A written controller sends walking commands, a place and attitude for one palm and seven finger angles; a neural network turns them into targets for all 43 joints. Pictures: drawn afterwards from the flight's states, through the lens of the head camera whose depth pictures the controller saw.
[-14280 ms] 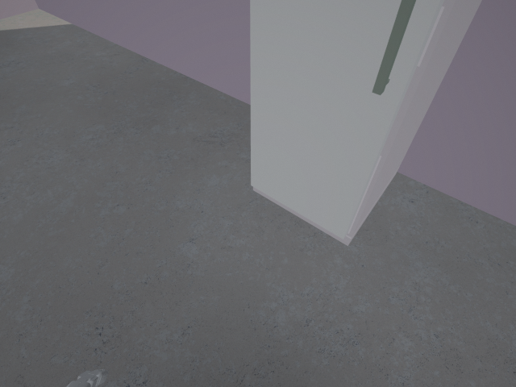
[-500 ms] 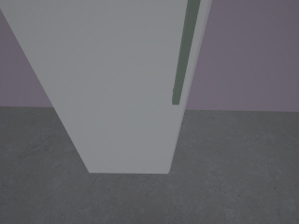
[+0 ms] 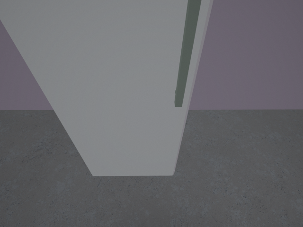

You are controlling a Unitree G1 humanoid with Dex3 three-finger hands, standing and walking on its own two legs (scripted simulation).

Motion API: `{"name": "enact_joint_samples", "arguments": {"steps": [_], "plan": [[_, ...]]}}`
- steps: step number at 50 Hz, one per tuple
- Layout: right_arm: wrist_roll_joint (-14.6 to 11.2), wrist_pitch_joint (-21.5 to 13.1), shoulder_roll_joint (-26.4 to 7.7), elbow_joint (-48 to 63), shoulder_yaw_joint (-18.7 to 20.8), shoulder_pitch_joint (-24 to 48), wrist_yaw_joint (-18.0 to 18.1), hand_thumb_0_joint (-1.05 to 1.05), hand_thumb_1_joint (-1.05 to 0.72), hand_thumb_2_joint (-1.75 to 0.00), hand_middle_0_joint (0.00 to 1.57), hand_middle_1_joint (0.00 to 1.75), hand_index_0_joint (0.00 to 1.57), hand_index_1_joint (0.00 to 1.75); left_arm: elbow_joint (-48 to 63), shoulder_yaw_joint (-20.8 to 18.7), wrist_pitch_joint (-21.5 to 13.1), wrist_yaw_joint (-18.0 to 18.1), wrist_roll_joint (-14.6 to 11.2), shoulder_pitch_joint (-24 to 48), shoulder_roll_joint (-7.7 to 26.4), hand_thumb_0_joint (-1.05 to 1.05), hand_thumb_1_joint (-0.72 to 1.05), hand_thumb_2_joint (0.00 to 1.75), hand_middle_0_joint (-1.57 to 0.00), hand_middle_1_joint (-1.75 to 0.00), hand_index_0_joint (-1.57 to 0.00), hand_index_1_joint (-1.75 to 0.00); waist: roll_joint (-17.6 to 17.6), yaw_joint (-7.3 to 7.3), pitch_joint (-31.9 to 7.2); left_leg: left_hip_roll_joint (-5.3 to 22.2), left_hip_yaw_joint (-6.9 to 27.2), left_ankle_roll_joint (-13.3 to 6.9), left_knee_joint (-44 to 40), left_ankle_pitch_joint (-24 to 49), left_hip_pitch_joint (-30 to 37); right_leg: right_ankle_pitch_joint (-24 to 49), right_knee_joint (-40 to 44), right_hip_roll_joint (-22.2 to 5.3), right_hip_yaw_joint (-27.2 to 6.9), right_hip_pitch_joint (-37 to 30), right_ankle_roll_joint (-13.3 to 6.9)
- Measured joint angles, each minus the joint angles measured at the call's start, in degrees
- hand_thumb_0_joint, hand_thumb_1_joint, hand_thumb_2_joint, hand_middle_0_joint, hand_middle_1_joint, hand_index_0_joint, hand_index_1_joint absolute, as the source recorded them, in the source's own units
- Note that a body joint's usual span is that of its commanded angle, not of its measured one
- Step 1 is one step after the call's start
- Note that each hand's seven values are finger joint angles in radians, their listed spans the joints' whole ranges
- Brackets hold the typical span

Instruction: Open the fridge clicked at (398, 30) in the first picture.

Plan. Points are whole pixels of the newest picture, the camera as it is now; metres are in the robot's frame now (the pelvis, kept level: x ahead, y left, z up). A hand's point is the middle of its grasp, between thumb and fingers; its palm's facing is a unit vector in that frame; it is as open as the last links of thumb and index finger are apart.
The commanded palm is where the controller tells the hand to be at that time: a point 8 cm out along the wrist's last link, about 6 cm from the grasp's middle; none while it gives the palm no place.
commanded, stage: look again from close up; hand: right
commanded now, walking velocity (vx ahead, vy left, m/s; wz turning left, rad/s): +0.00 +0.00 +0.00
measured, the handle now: (186, 42) +0.51 -0.06 +0.25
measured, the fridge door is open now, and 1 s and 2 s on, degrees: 0 0 0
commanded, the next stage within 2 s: raise the hand to about handle height in 0.38 s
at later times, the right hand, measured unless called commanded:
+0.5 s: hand out of the picture +0.02 -0.19 -0.17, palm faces +0.00 +0.97 -0.24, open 7.3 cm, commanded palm +0.10 -0.24 -0.07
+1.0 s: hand out of the picture +0.13 -0.21 +0.01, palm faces +0.11 +0.99 -0.04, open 9.2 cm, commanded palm +0.13 -0.26 +0.03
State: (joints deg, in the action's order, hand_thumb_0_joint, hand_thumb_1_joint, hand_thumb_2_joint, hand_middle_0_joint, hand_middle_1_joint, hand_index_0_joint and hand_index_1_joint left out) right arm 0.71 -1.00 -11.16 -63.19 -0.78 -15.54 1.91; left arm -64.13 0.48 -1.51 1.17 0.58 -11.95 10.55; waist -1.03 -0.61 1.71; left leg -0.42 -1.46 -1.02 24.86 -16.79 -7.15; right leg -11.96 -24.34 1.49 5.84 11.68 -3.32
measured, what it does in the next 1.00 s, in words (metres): lowers itself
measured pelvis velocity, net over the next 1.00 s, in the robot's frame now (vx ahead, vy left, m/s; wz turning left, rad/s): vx -0.03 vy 0.03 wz -0.07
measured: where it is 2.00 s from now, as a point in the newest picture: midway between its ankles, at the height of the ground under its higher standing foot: outside the picture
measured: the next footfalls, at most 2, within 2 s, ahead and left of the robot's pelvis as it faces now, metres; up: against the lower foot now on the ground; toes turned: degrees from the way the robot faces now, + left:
none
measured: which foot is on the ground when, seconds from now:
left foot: down 0.00-1.00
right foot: down 0.00-1.00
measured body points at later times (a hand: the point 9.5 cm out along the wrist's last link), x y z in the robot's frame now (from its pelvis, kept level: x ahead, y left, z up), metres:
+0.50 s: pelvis +0.01 +0.00 +0.00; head +0.02 +0.00 +0.45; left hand +0.05 +0.25 -0.15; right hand +0.02 -0.24 -0.16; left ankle -0.04 +0.11 -0.74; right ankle +0.02 -0.08 -0.74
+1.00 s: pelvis -0.03 +0.03 -0.05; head -0.02 +0.01 +0.40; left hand +0.19 +0.26 -0.09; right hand +0.12 -0.26 +0.02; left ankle -0.04 +0.11 -0.74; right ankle +0.02 -0.08 -0.74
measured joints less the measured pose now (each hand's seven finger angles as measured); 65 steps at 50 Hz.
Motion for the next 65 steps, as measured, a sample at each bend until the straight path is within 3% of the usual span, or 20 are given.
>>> {"name": "enact_joint_samples", "arguments": {"steps": [25, 27, 29, 32, 36, 38, 39, 42, 44, 47, 51, 54, 59, 65], "plan": [[0.1, -0.3, -1.1, 0.1, 0.0, 1.6, 0.3, 0.0, -0.91, -0.9, 0.2, 0.3, 0.2, 0.3, -0.3, 0.0, 0.2, -0.1, -0.1, 0.8, 1.6, 0.0, 0.91, 0.9, -0.2, -0.3, -0.2, -0.3, 0.3, 0.31, -0.1, -0.4, -0.4, -0.2, -1.7, 0.4, 0.9, 0.0, 0.4, -0.4, -0.5, -0.1, 0.4], [-4.1, 4.8, -0.4, 20.9, 3.7, -4.3, 0.1, 0.01, -0.9, -0.9, 0.2, 0.3, 0.21, 0.3, 6.2, 0.0, -2.1, 0.9, -1.7, -2.3, 1.7, 0.01, 0.91, 0.9, -0.2, -0.3, -0.2, -0.3, 0.2, 0.37, 0.6, -0.1, -1.0, -0.2, 0.1, -0.3, 0.0, -0.5, -0.9, 0.0, -1.0, 0.7, 0.4], [-7.2, 1.4, -0.5, 39.8, 4.9, -8.6, 1.1, 0.02, -0.9, -0.89, 0.21, 0.31, 0.21, 0.31, 11.5, 0.0, -7.2, 2.1, -2.2, -5.1, 1.7, 0.01, 0.91, 0.9, -0.2, -0.3, -0.2, -0.3, -0.2, 0.05, 0.0, 1.0, -1.3, -0.3, 3.6, -2.0, -1.9, -0.5, -1.5, 0.9, -1.1, 1.5, 0.5], [-10.4, -6.7, -0.1, 52.7, 7.0, -7.0, -1.1, 0.02, -0.87, -0.88, 0.21, 0.33, 0.21, 0.32, 17.7, -0.9, -11.0, 1.8, -1.9, -5.3, 2.5, 0.01, 0.91, 0.9, -0.2, -0.3, -0.2, -0.3, 1.4, 1.65, -2.5, 1.5, -2.8, -0.3, 7.6, -4.0, -5.5, -1.7, -6.0, 1.2, -2.5, 5.9, 0.3], [-14.7, -21.9, -1.3, 53.1, 10.9, -3.1, -12.7, 0.01, -0.81, -0.85, 0.21, 0.37, 0.21, 0.36, 23.7, -1.7, -11.4, 0.0, -1.6, -0.8, 2.7, 0.01, 0.9, 0.9, -0.2, -0.3, -0.2, -0.3, 1.7, 2.44, -7.2, 0.6, -2.4, -1.0, 17.0, -6.9, -16.2, -5.1, -15.7, -0.3, -1.8, 16.6, 0.9], [-16.3, -26.3, -2.6, 51.6, 12.1, -2.8, -20.5, 0.0, -0.77, -0.84, 0.21, 0.39, 0.21, 0.39, 27.0, -2.0, -11.2, -0.8, -2.1, 1.3, 2.9, 0.01, 0.9, 0.9, -0.2, -0.3, -0.2, -0.3, 1.3, 2.44, -7.8, 0.0, -2.2, -1.6, 21.8, -8.6, -20.6, -6.9, -20.5, -1.1, -1.6, 20.9, 1.0], [-17.1, -26.6, -3.2, 51.3, 12.6, -3.4, -23.7, 0.0, -0.75, -0.83, 0.21, 0.41, 0.21, 0.4, 28.8, -2.2, -11.0, -0.9, -2.3, 2.0, 3.2, 0.01, 0.9, 0.9, -0.2, -0.3, -0.2, -0.3, 1.0, 2.31, -7.9, -0.2, -2.2, -1.8, 23.6, -9.3, -22.2, -7.6, -22.5, -1.4, -1.6, 22.5, 1.2], [-19.6, -23.7, -3.9, 52.0, 14.1, -7.0, -28.2, 0.0, -0.68, -0.8, 0.22, 0.45, 0.22, 0.44, 33.1, -2.6, -10.7, 0.0, -2.9, 2.5, 4.2, 0.01, 0.9, 0.9, -0.2, -0.3, -0.2, -0.3, 0.7, 1.34, -8.2, -0.7, -2.7, -2.2, 26.6, -10.6, -24.4, -9.0, -26.1, -2.1, -2.1, 25.1, 1.5], [-20.7, -22.2, -3.6, 53.9, 15.1, -9.5, -27.5, 0.01, -0.63, -0.78, 0.23, 0.48, 0.23, 0.47, 34.7, -2.8, -10.9, 0.9, -3.0, 1.8, 4.9, 0.01, 0.9, 0.9, -0.2, -0.3, -0.2, -0.3, 0.7, 0.33, -8.1, -1.0, -3.5, -2.3, 27.0, -10.9, -24.3, -9.5, -27.3, -2.4, -2.9, 25.6, 1.8], [-20.9, -22.9, -3.4, 58.1, 16.0, -11.8, -24.9, 0.01, -0.56, -0.75, 0.23, 0.52, 0.23, 0.52, 35.0, -2.6, -11.4, 2.2, -2.9, 0.5, 5.6, 0.01, 0.9, 0.9, -0.2, -0.3, -0.2, -0.3, 0.9, -0.99, -7.5, -1.5, -5.1, -2.4, 26.3, -10.8, -23.0, -9.7, -28.2, -2.6, -4.5, 25.5, 1.9], [-20.5, -23.9, -4.7, 60.3, 15.3, -8.0, -24.8, 0.01, -0.47, -0.71, 0.23, 0.58, 0.23, 0.58, 32.6, -0.9, -12.4, 3.6, -3.2, -0.2, 5.7, 0.01, 0.9, 0.9, -0.2, -0.3, -0.2, -0.3, 1.7, -1.86, -6.0, -1.8, -7.0, -2.5, 24.6, -9.9, -21.2, -9.1, -28.2, -2.6, -6.5, 25.1, 2.0], [-20.2, -20.7, -6.9, 59.6, 14.8, -3.4, -26.6, 0.01, -0.4, -0.68, 0.24, 0.62, 0.24, 0.62, 30.8, 0.8, -12.6, 4.1, -3.6, -0.4, 4.7, 0.01, 0.9, 0.9, -0.2, -0.3, -0.2, -0.3, 2.3, -1.59, -5.0, -2.0, -7.0, -2.4, 22.6, -8.7, -19.7, -8.2, -26.5, -2.7, -6.6, 23.6, 2.0], [-21.6, -13.6, -10.0, 59.0, 17.1, -0.7, -27.6, 0.01, -0.28, -0.63, 0.25, 0.7, 0.25, 0.7, 29.9, 2.6, -13.1, 3.9, -3.8, -2.1, 2.6, 0.01, 0.9, 0.9, -0.2, -0.3, -0.2, -0.3, 3.2, 0.28, -4.8, -2.2, -5.2, -1.9, 18.0, -6.3, -16.4, -6.5, -21.8, -2.9, -4.9, 19.5, 1.5], [-23.9, -10.3, -10.2, 60.8, 20.8, -1.0, -26.8, 0.01, -0.14, -0.57, 0.26, 0.79, 0.26, 0.78, 29.6, 2.5, -14.7, 3.1, -4.0, -5.1, 3.0, 0.01, 0.9, 0.9, -0.21, -0.3, -0.2, -0.3, 3.6, 0.8, -5.2, -1.8, -3.5, -1.0, 13.9, -4.5, -13.3, -5.2, -17.4, -2.5, -3.2, 15.8, 0.7]]}}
